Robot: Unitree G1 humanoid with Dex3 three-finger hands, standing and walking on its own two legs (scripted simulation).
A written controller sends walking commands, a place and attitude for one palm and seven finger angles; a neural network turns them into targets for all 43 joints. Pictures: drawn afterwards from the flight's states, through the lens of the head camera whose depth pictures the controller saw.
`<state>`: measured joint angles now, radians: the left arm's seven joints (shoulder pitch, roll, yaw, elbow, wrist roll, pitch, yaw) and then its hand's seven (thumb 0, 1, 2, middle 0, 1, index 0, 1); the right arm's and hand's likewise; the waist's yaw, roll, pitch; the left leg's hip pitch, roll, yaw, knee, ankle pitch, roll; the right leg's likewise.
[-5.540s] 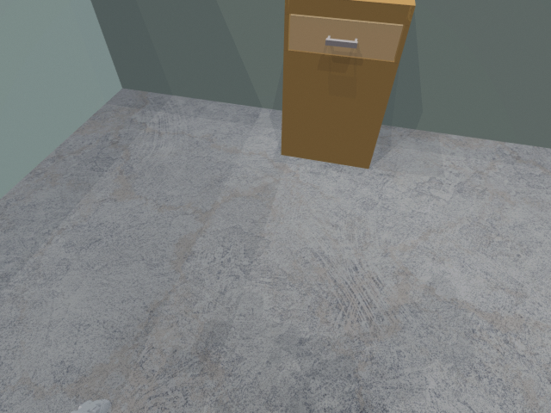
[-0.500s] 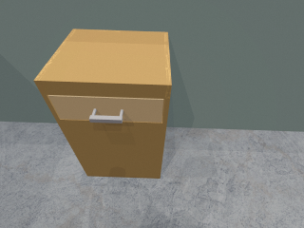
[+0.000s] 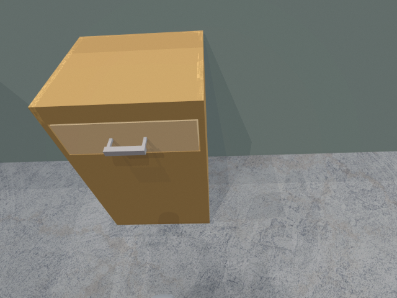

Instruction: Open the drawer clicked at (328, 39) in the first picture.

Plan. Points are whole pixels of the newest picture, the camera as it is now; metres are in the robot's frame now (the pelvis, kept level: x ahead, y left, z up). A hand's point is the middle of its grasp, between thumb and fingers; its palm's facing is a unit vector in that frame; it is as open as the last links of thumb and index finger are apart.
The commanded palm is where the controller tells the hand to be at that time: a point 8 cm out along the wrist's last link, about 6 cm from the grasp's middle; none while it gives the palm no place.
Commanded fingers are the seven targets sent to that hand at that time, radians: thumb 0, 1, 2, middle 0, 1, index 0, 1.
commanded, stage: come to a stop and stand still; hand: left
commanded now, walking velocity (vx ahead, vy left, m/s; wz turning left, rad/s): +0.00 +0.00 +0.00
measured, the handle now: (126, 145) +0.55 +0.28 -0.09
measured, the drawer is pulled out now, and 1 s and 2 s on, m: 0.00 0.00 0.00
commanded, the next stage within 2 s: look again from close up in 0.48 s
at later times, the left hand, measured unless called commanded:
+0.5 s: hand out of the picture -0.03 +0.16 -0.17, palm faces +0.06 -0.98 -0.19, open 7.3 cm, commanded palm none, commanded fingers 0.00 0.90 0.90 -0.20 -0.30 -0.20 -0.30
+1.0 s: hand out of the picture -0.02 +0.20 -0.17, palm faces +0.04 -0.98 -0.21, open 7.3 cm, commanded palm none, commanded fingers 0.00 0.90 0.90 -0.20 -0.30 -0.20 -0.30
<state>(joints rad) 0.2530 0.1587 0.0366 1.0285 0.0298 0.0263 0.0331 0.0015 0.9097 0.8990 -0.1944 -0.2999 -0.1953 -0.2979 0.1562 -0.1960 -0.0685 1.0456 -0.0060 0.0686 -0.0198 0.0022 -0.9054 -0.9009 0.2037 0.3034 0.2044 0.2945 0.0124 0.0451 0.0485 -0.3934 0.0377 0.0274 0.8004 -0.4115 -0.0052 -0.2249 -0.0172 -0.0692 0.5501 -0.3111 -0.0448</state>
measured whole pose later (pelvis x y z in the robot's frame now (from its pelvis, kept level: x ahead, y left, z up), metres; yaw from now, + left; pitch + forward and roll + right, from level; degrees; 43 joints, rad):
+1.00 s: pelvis -0.02 +0.03 +0.00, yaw +0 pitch -1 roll +0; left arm 0.30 0.13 0.00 1.11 0.01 -0.02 0.04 0.01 0.92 0.90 -0.20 -0.30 -0.20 -0.30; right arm 0.36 -0.12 0.03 1.09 -0.01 -0.03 -0.03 0.01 -0.91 -0.90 0.20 0.30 0.20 0.29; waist 0.00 0.03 -0.01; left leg -0.14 -0.02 0.06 0.46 -0.30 0.04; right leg -0.23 -0.03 -0.06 0.49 -0.24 0.00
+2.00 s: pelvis +0.04 +0.02 +0.00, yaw +2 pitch +0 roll +1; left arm 0.22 0.14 0.02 1.05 0.01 -0.01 0.05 0.00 0.92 0.90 -0.20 -0.30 -0.20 -0.30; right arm 0.27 -0.15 -0.01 1.10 0.00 0.00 -0.05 0.01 -0.92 -0.90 0.20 0.30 0.20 0.29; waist 0.00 0.03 0.05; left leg -0.06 -0.02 0.05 0.43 -0.36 0.02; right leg -0.25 -0.02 -0.07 0.54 -0.29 -0.03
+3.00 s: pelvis -0.01 +0.03 +0.00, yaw +2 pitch -2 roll +0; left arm 0.31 0.14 0.00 1.10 0.01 -0.02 0.04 0.01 0.92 0.90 -0.19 -0.30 -0.20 -0.30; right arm 0.37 -0.12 0.02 1.07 -0.01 -0.02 -0.03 0.01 -0.91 -0.90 0.20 0.30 0.20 0.29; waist 0.00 0.03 -0.02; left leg -0.12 -0.03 0.05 0.46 -0.32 0.05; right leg -0.26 -0.03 -0.08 0.48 -0.19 -0.01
